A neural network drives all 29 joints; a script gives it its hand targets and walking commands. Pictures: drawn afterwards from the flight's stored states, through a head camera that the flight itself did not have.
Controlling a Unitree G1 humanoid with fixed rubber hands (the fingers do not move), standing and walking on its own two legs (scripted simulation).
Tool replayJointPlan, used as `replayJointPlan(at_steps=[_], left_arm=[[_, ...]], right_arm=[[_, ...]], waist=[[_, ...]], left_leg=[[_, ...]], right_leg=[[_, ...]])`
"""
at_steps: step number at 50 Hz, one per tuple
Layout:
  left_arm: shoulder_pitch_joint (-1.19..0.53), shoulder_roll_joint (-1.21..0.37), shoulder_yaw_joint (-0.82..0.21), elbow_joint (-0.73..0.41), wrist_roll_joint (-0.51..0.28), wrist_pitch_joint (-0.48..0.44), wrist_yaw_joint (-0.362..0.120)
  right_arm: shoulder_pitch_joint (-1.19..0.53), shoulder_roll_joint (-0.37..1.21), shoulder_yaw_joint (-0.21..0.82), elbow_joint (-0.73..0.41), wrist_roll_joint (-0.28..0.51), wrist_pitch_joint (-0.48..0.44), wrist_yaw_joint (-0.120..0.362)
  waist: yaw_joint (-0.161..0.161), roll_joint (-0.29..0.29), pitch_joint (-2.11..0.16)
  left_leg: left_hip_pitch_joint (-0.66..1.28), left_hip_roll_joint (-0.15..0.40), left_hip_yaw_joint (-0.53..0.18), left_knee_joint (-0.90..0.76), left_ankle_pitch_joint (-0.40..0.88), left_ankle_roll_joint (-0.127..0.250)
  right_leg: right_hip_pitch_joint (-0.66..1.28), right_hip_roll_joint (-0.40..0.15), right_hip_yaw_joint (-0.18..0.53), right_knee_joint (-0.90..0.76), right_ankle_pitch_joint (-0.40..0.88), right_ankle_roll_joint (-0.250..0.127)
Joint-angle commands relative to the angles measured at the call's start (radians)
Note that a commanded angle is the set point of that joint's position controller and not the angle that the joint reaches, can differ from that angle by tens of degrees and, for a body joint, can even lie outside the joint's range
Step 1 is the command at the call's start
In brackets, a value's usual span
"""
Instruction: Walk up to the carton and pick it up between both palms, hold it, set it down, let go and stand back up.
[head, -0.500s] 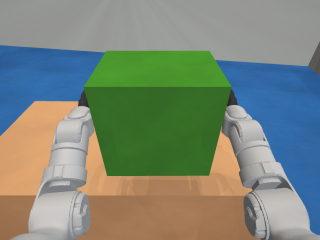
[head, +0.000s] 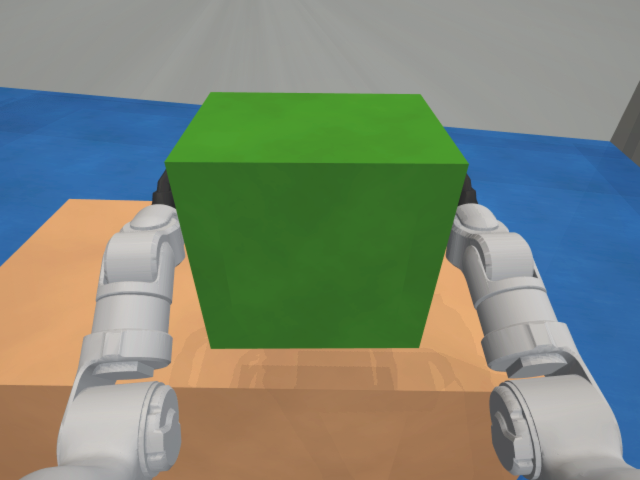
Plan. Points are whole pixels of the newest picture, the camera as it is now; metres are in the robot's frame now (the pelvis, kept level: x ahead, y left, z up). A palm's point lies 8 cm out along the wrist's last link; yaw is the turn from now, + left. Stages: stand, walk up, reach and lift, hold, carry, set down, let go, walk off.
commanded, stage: hold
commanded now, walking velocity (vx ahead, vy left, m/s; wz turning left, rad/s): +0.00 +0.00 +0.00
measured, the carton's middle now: (315, 221) +0.38 +0.03 +0.20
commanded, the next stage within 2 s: none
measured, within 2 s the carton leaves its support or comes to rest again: neither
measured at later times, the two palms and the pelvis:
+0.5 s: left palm (173, 212) +0.36 +0.20 +0.22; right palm (467, 212) +0.37 -0.15 +0.23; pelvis +0.00 +0.00 +0.00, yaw +0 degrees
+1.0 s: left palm (170, 213) +0.35 +0.20 +0.22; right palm (466, 210) +0.37 -0.15 +0.23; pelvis +0.00 +0.00 +0.00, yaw +0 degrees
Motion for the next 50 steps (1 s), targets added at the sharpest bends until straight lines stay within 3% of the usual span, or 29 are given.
replayJointPlan(at_steps=[1, 2, 5, 7, 8, 10, 12, 13, 14, 15, 19, 20, 26, 28, 30, 31, 32, 34, 35, 36, 37, 38, 39, 40, 41, 42, 43, 47, 50], left_arm=[[-1.118, -0.749, -0.532, -0.410, -0.184, -0.072, -0.101], [-1.160, -0.760, -0.566, -0.453, -0.215, -0.090, -0.098], [-1.155, -0.782, -0.606, -0.445, -0.230, -0.078, -0.094], [-1.047, -0.773, -0.578, -0.415, -0.217, -0.069, -0.087], [-1.067, -0.751, -0.533, -0.363, -0.183, -0.060, -0.097], [-1.089, -0.728, -0.489, -0.357, -0.175, -0.069, -0.102], [-1.134, -0.720, -0.486, -0.347, -0.176, -0.064, -0.109], [-1.160, -0.719, -0.506, -0.381, -0.199, -0.076, -0.107], [-1.114, -0.744, -0.533, -0.397, -0.208, -0.071, -0.109], [-1.099, -0.714, -0.494, -0.325, -0.177, -0.063, -0.109], [-1.050, -0.718, -0.492, -0.406, -0.197, -0.074, -0.111], [-1.064, -0.723, -0.522, -0.439, -0.197, -0.072, -0.109], [-1.065, -0.728, -0.492, -0.352, -0.174, -0.062, -0.113], [-1.117, -0.752, -0.555, -0.457, -0.208, -0.063, -0.108], [-1.105, -0.716, -0.511, -0.442, -0.188, -0.069, -0.097], [-1.081, -0.743, -0.537, -0.436, -0.200, -0.073, -0.102], [-1.079, -0.741, -0.531, -0.407, -0.189, -0.064, -0.101], [-1.104, -0.746, -0.544, -0.415, -0.190, -0.059, -0.101], [-1.094, -0.718, -0.499, -0.349, -0.176, -0.056, -0.108], [-1.139, -0.741, -0.547, -0.453, -0.203, -0.065, -0.103], [-1.135, -0.754, -0.566, -0.447, -0.208, -0.061, -0.101], [-1.053, -0.759, -0.557, -0.416, -0.194, -0.049, -0.101], [-1.162, -0.774, -0.607, -0.501, -0.222, -0.058, -0.102], [-1.102, -0.756, -0.542, -0.397, -0.172, -0.051, -0.103], [-1.167, -0.732, -0.554, -0.461, -0.182, -0.059, -0.106], [-1.176, -0.779, -0.613, -0.501, -0.229, -0.061, -0.105], [-1.143, -0.767, -0.588, -0.456, -0.218, -0.055, -0.100], [-1.095, -0.746, -0.535, -0.360, -0.171, -0.045, -0.102], [-1.078, -0.714, -0.493, -0.341, -0.158, -0.048, -0.106]], right_arm=[[-1.041, 0.740, 0.349, -0.442, 0.326, -0.067, 0.118], [-1.024, 0.743, 0.355, -0.455, 0.317, -0.074, 0.119], [-1.134, 0.753, 0.381, -0.578, 0.347, -0.088, 0.122], [-1.041, 0.714, 0.380, -0.524, 0.332, -0.061, 0.119], [-1.043, 0.710, 0.368, -0.452, 0.326, -0.050, 0.113], [-1.060, 0.736, 0.374, -0.449, 0.320, -0.049, 0.124], [-1.024, 0.717, 0.335, -0.346, 0.307, -0.038, 0.123], [-1.065, 0.747, 0.358, -0.415, 0.304, -0.049, 0.127], [-1.067, 0.761, 0.379, -0.458, 0.329, -0.058, 0.123], [-1.087, 0.732, 0.368, -0.413, 0.321, -0.051, 0.122], [-1.045, 0.742, 0.409, -0.489, 0.335, -0.050, 0.118], [-1.053, 0.775, 0.431, -0.536, 0.349, -0.056, 0.112], [-1.029, 0.724, 0.357, -0.432, 0.312, -0.039, 0.116], [-1.060, 0.730, 0.378, -0.486, 0.340, -0.052, 0.121], [-1.081, 0.750, 0.415, -0.498, 0.349, -0.052, 0.121], [-1.069, 0.759, 0.426, -0.537, 0.342, -0.049, 0.115], [-1.050, 0.735, 0.403, -0.496, 0.341, -0.046, 0.113], [-1.049, 0.733, 0.385, -0.454, 0.339, -0.044, 0.120], [-1.098, 0.729, 0.369, -0.462, 0.321, -0.045, 0.124], [-1.078, 0.763, 0.373, -0.486, 0.334, -0.049, 0.123], [-1.056, 0.724, 0.361, -0.473, 0.336, -0.047, 0.122], [-1.026, 0.714, 0.377, -0.473, 0.333, -0.040, 0.119], [-1.004, 0.715, 0.354, -0.448, 0.333, -0.036, 0.123], [-1.030, 0.685, 0.339, -0.399, 0.332, -0.038, 0.119], [-1.014, 0.699, 0.341, -0.374, 0.325, -0.035, 0.123], [-1.058, 0.704, 0.348, -0.487, 0.340, -0.060, 0.121], [-1.093, 0.698, 0.354, -0.513, 0.335, -0.058, 0.126], [-1.044, 0.680, 0.311, -0.400, 0.305, -0.038, 0.128], [-1.074, 0.700, 0.357, -0.399, 0.310, -0.039, 0.133]], waist=[[-0.061, 0.096, -0.476], [-0.084, 0.108, -0.483], [-0.063, 0.092, -0.553], [-0.065, 0.085, -0.467], [-0.056, 0.094, -0.414], [-0.042, 0.016, -0.424], [-0.056, 0.068, -0.378], [-0.056, 0.014, -0.433], [-0.056, 0.032, -0.475], [-0.034, 0.055, -0.411], [-0.038, -0.005, -0.501], [-0.033, 0.037, -0.525], [-0.049, 0.053, -0.416], [-0.052, 0.099, -0.524], [-0.024, 0.056, -0.521], [-0.041, 0.037, -0.517], [-0.052, 0.089, -0.505], [-0.043, 0.115, -0.428], [-0.037, 0.058, -0.414], [-0.053, 0.085, -0.501], [-0.076, 0.123, -0.516], [-0.062, 0.097, -0.480], [-0.088, 0.159, -0.490], [-0.066, 0.140, -0.412], [-0.073, 0.129, -0.406], [-0.084, 0.145, -0.528], [-0.067, 0.102, -0.528], [-0.076, 0.098, -0.404], [-0.040, 0.030, -0.393]], left_leg=[[0.293, -0.064, -0.046, -0.046, 0.080, 0.012], [0.305, -0.066, -0.054, -0.049, 0.097, 0.013], [0.297, -0.060, -0.056, -0.024, 0.096, 0.015], [0.289, -0.064, -0.060, -0.032, 0.131, 0.013], [0.269, -0.066, -0.057, -0.037, 0.066, 0.014], [0.264, -0.068, -0.041, -0.063, 0.013, 0.039], [0.262, -0.063, -0.035, -0.067, -0.012, 0.030], [0.257, -0.065, -0.035, -0.060, -0.008, 0.040], [0.281, -0.065, -0.039, -0.045, 0.058, 0.040], [0.247, -0.066, -0.035, -0.051, -0.010, 0.040], [0.236, -0.078, -0.044, -0.039, 0.049, 0.042], [0.240, -0.081, -0.045, -0.028, 0.096, 0.034], [0.255, -0.063, -0.037, -0.060, 0.015, 0.031], [0.287, -0.064, -0.041, -0.031, 0.084, 0.022], [0.249, -0.077, -0.040, -0.028, 0.081, 0.030], [0.254, -0.077, -0.047, -0.032, 0.082, 0.028], [0.271, -0.079, -0.050, -0.037, 0.069, 0.015], [0.272, -0.072, -0.051, -0.047, 0.038, 0.021], [0.237, -0.070, -0.041, -0.052, -0.032, 0.033], [0.252, -0.073, -0.041, -0.046, 0.045, 0.025], [0.285, -0.071, -0.036, -0.034, 0.068, 0.011], [0.285, -0.065, -0.052, -0.039, 0.102, 0.016], [0.307, -0.062, -0.053, -0.039, 0.089, 0.004], [0.288, -0.066, -0.050, -0.045, 0.054, 0.006], [0.287, -0.064, -0.048, -0.054, 0.025, 0.014], [0.293, -0.067, -0.040, -0.026, 0.083, -0.002], [0.288, -0.059, -0.053, -0.032, 0.075, 0.006], [0.260, -0.060, -0.048, -0.060, -0.005, 0.015], [0.253, -0.060, -0.041, -0.061, -0.021, 0.033]], right_leg=[[0.140, -0.014, 0.034, -0.192, 0.292, 0.094], [0.135, -0.024, 0.033, -0.191, 0.314, 0.093], [0.128, -0.018, 0.033, -0.182, 0.305, 0.090], [0.134, -0.017, 0.033, -0.182, 0.367, 0.098], [0.117, -0.023, 0.038, -0.198, 0.290, 0.100], [0.120, -0.030, 0.030, -0.212, 0.239, 0.109], [0.068, -0.029, 0.033, -0.211, 0.172, 0.105], [0.090, -0.033, 0.041, -0.211, 0.204, 0.113], [0.126, -0.022, 0.040, -0.195, 0.282, 0.102], [0.080, -0.039, 0.038, -0.207, 0.201, 0.109], [0.180, -0.039, 0.050, -0.181, 0.363, 0.122], [0.220, -0.046, 0.061, -0.162, 0.436, 0.121], [0.109, -0.031, 0.032, -0.206, 0.245, 0.106], [0.146, -0.039, 0.048, -0.180, 0.323, 0.100], [0.179, -0.045, 0.050, -0.171, 0.380, 0.120], [0.167, -0.044, 0.056, -0.176, 0.406, 0.127], [0.157, -0.052, 0.053, -0.174, 0.423, 0.129], [0.101, -0.041, 0.047, -0.192, 0.272, 0.112], [0.106, -0.042, 0.047, -0.199, 0.231, 0.115], [0.153, -0.042, 0.049, -0.191, 0.283, 0.107], [0.142, -0.039, 0.038, -0.177, 0.337, 0.113], [0.140, -0.025, 0.036, -0.180, 0.349, 0.103], [0.115, -0.034, 0.043, -0.182, 0.322, 0.099], [0.098, -0.033, 0.035, -0.199, 0.265, 0.104], [0.091, -0.040, 0.040, -0.205, 0.214, 0.105], [0.119, -0.035, 0.037, -0.184, 0.282, 0.103], [0.124, -0.024, 0.030, -0.183, 0.282, 0.099], [0.085, -0.023, 0.024, -0.209, 0.181, 0.097], [0.105, -0.036, 0.038, -0.210, 0.190, 0.112]])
